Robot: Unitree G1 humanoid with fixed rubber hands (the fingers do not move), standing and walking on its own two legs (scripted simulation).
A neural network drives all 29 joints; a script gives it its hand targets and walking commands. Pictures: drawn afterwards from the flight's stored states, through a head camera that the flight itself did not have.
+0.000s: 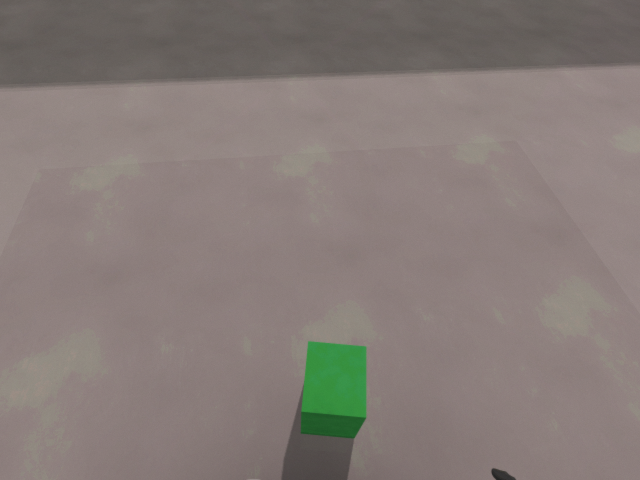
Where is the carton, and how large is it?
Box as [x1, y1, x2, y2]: [301, 341, 365, 438]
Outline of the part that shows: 308,341 301,410 301,433 353,438 365,418 365,346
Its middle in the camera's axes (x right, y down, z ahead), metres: +0.04 +0.44 +1.08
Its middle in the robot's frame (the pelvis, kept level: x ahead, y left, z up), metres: +0.39 -0.04 -0.65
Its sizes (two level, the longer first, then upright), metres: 0.178 0.157 0.253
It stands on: the floor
